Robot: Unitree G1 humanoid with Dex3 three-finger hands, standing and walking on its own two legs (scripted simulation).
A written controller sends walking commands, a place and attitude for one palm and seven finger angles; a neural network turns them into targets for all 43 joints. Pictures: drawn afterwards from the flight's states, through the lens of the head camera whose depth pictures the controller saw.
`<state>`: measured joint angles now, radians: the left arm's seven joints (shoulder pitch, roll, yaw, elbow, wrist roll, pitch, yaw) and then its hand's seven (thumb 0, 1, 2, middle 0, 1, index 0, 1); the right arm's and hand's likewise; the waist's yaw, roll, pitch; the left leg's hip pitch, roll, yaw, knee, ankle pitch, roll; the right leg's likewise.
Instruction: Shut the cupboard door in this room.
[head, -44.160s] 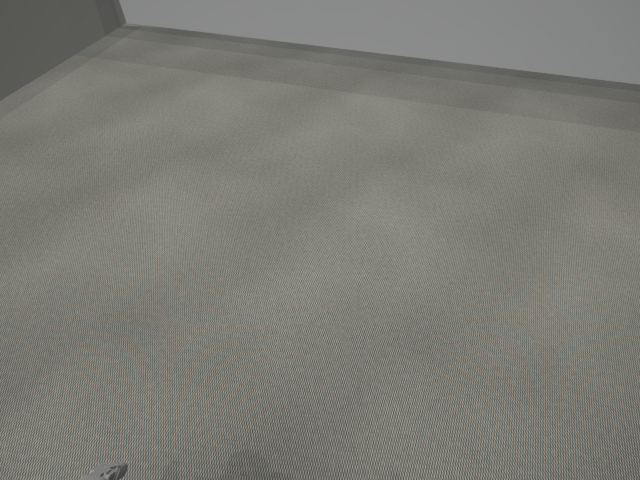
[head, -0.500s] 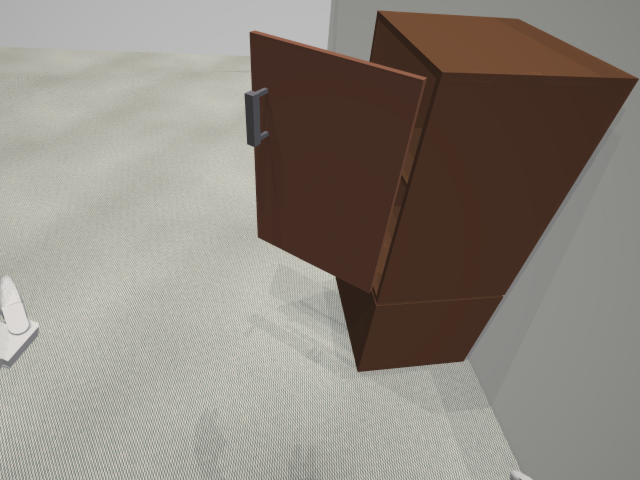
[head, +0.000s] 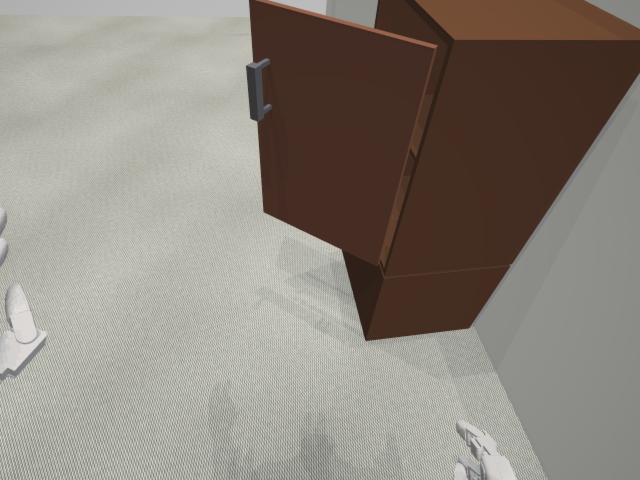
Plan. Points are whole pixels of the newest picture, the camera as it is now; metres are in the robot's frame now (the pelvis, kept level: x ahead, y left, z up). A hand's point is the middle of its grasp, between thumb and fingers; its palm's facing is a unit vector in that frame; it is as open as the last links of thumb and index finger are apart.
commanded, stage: let the arm hang, fingers relaxed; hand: left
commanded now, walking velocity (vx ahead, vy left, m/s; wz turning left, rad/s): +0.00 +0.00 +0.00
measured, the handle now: (261, 89) +0.88 +0.18 +0.06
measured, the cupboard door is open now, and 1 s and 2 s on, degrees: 50 50 50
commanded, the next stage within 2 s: look to check the result in 1.18 s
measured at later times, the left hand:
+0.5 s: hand out of the picture +0.00 +0.17 -0.18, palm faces +0.09 -0.98 -0.18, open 7.0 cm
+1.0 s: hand out of the picture -0.06 +0.15 -0.18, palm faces +0.09 -0.99 -0.11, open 7.4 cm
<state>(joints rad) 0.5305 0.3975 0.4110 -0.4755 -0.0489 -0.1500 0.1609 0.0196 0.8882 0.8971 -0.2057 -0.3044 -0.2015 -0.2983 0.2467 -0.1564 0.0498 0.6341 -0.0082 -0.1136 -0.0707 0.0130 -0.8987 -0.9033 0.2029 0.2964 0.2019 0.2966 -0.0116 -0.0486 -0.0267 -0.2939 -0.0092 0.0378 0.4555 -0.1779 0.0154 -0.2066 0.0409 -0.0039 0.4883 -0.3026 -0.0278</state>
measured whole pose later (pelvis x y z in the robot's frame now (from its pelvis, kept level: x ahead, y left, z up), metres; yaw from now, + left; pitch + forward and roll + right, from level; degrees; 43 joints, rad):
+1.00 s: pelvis -0.02 +0.01 +0.00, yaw +2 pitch -3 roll -1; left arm 0.38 0.08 -0.01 1.15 0.01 0.00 0.03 0.01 0.90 0.90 -0.20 -0.30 -0.19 -0.30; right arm 0.35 -0.10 0.01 1.13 -0.02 0.02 -0.04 0.00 -0.90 -0.90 0.20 0.30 0.20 0.30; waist 0.00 0.00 0.00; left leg -0.24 -0.01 0.02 0.43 -0.15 0.03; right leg -0.13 0.04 -0.03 0.42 -0.25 -0.04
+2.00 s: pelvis +0.00 +0.02 +0.00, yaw +3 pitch -1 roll +0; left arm 0.25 0.19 0.01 1.12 0.01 0.00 0.03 0.01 0.90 0.90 -0.20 -0.30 -0.20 -0.30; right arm 0.25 -0.19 0.00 1.10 -0.01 0.02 -0.03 0.00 -0.90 -0.90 0.20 0.30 0.20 0.30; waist -0.02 0.00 0.04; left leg -0.23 -0.04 0.01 0.41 -0.16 0.04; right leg -0.11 0.02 -0.04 0.40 -0.27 -0.02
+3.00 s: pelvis +0.03 +0.00 -0.02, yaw +42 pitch +1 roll +2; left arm 0.25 0.24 0.06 0.89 0.02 0.04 0.02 0.01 0.90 0.90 -0.20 -0.30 -0.20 -0.30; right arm 0.13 -0.24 -0.06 0.88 -0.02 0.05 0.02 0.01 -0.91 -0.90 0.20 0.30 0.20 0.30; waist 0.00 -0.05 0.13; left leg -0.34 0.00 0.04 0.64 -0.30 0.00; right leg -0.33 -0.15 -0.11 0.87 -0.54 0.06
